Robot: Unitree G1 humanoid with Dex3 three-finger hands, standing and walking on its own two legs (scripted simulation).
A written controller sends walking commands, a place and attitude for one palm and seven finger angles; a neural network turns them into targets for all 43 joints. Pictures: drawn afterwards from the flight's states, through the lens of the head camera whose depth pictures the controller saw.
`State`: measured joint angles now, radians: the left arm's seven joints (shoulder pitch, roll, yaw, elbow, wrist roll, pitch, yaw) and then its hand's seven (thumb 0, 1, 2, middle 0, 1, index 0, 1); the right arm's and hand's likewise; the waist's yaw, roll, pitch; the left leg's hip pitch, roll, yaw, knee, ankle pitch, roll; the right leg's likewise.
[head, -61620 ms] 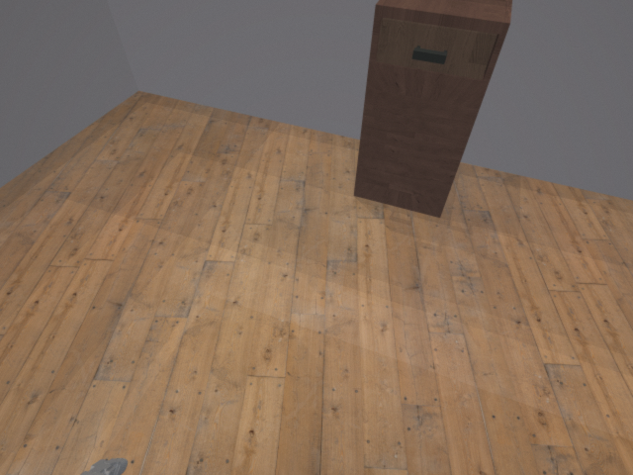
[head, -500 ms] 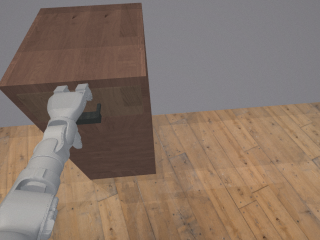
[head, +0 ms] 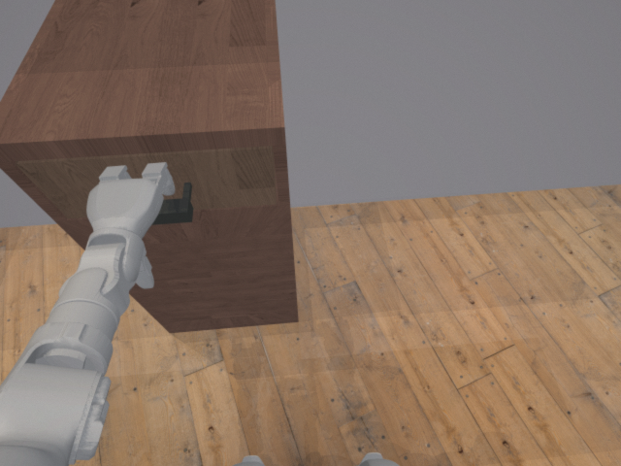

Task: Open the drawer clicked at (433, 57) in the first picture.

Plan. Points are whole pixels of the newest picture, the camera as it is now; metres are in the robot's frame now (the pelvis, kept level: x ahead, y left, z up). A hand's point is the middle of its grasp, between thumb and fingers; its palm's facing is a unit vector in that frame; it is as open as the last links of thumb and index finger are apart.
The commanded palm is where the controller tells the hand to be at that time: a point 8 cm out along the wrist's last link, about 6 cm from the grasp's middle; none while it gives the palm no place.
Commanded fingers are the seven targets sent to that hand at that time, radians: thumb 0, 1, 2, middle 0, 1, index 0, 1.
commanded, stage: lower the fingers behind the handle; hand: left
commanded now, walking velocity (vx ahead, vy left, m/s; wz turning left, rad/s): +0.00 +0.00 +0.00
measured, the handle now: (158, 201) +0.50 +0.24 -0.02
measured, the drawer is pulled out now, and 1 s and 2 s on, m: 0.00 0.00 0.00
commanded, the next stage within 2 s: lift the fingers back up to retry in 1.12 s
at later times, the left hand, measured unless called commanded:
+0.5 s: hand (151, 230) +0.44 +0.24 -0.01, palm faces -0.03 -0.02 -1.00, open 13.8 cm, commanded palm +0.43 +0.24 +0.03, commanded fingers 0.00 -0.50 0.30 -0.30 -1.20 -0.30 -1.20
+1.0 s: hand (153, 231) +0.45 +0.24 -0.02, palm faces -0.04 -0.01 -1.00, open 13.9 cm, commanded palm +0.42 +0.24 +0.02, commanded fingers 0.00 -0.50 0.30 -0.30 -1.20 -0.30 -1.20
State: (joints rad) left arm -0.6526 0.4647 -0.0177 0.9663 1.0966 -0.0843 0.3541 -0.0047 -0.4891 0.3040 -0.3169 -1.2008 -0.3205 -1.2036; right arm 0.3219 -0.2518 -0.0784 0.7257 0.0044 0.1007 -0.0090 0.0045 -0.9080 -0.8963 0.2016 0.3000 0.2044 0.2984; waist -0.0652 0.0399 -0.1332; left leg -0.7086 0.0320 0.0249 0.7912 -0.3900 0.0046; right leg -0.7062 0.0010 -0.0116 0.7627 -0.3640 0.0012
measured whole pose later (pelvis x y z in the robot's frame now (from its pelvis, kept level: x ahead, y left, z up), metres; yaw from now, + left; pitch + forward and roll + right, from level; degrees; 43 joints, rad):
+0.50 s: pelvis -0.01 +0.01 -0.01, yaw -1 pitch +20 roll -1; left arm -0.69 0.45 -0.02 1.02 1.11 -0.06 0.42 0.00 -0.49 0.30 -0.29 -1.23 -0.32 -1.20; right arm 0.32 -0.25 -0.07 0.73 0.00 0.11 0.00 0.00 -0.91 -0.90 0.20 0.30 0.20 0.30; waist -0.07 0.04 -0.16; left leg -0.82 0.03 0.03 0.88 -0.42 0.01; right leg -0.81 0.00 0.00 0.84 -0.38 0.01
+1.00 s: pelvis -0.02 +0.00 -0.03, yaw -1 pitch +22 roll -1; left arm -0.74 0.50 -0.01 1.04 1.10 -0.07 0.38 0.00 -0.49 0.30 -0.27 -1.26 -0.30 -1.22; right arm 0.33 -0.26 -0.04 0.70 0.00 0.11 -0.02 0.00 -0.91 -0.90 0.20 0.30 0.21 0.30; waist -0.09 0.04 -0.17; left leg -0.91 0.04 0.03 0.95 -0.42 0.01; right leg -0.91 0.01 0.00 0.92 -0.39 0.00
